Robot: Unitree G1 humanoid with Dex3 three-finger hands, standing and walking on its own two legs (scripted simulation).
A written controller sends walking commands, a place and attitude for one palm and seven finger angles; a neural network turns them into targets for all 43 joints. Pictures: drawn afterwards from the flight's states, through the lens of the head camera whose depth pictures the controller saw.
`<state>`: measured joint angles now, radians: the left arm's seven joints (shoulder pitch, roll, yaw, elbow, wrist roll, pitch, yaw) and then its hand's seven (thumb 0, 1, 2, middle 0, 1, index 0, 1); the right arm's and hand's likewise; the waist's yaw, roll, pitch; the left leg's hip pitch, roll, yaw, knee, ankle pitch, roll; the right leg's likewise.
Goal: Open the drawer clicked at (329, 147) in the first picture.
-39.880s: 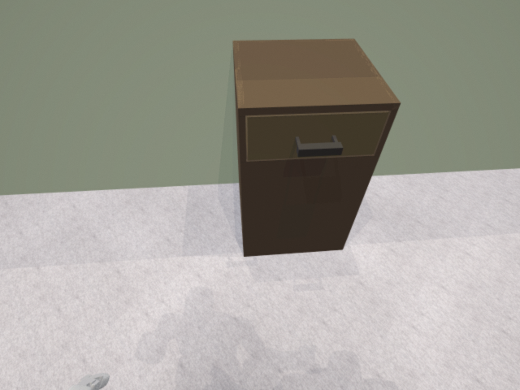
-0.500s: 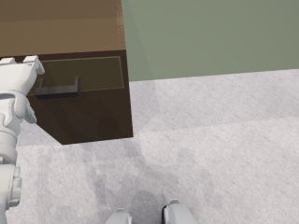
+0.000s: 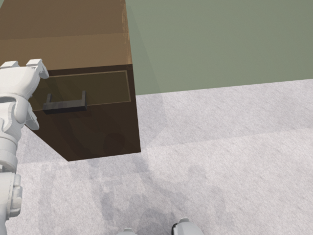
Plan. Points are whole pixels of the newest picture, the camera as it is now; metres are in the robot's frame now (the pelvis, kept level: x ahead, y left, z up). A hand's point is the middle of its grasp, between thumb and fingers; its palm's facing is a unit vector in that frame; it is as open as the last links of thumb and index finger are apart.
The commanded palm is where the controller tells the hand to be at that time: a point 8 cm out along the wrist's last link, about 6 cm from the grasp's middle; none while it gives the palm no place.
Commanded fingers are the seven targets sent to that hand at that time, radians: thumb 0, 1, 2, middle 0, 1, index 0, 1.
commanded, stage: lift the hand off the handle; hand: left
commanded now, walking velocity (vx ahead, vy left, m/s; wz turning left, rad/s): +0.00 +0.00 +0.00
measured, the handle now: (66, 101) +0.53 +0.29 -0.07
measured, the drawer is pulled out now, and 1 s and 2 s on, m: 0.00 0.00 0.00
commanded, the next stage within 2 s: draw the hand back to the body in 0.28 s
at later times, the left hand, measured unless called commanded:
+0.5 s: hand (29, 95) +0.45 +0.32 +0.06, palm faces -0.08 -0.01 -1.00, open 13.8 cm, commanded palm +0.42 +0.31 +0.13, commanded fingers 0.00 -0.50 0.30 -0.30 -1.20 -0.30 -1.20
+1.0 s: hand (7, 135) +0.32 +0.30 +0.10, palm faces +0.01 -0.02 -1.00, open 13.8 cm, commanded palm +0.29 +0.30 +0.17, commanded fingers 0.00 -0.43 0.33 -0.29 -1.15 -0.29 -1.15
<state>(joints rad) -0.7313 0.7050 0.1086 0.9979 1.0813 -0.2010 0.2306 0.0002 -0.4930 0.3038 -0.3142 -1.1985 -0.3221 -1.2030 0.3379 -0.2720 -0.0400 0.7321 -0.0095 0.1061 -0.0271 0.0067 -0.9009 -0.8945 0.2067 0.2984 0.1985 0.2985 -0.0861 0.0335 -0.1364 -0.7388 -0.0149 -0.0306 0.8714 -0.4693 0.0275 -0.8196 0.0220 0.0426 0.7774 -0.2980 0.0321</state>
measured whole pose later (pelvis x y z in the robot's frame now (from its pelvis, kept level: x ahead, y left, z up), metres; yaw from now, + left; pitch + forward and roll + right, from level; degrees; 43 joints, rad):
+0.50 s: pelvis +0.01 +0.00 +0.01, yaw +0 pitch +18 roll -2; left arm -0.65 0.69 0.13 0.90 1.06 -0.22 0.16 0.00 -0.49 0.30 -0.31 -1.20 -0.32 -1.20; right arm 0.33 -0.27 -0.05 0.69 0.00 0.11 -0.03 0.01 -0.90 -0.89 0.21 0.30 0.20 0.30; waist -0.06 0.04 -0.13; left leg -0.66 -0.01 -0.02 0.80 -0.45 0.02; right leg -0.75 0.03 0.05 0.72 -0.29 0.03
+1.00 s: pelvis +0.01 -0.01 +0.03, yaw +2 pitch +6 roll -1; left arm -0.17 0.58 0.03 0.31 0.94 -0.07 0.09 0.00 -0.49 0.30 -0.31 -1.20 -0.32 -1.20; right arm 0.17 -0.25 -0.02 0.61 0.01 0.07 -0.06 0.01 -0.90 -0.89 0.20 0.30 0.20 0.30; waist 0.04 0.05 -0.09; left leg -0.36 -0.03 -0.05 0.65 -0.39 0.02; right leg -0.45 0.00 0.02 0.61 -0.26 0.02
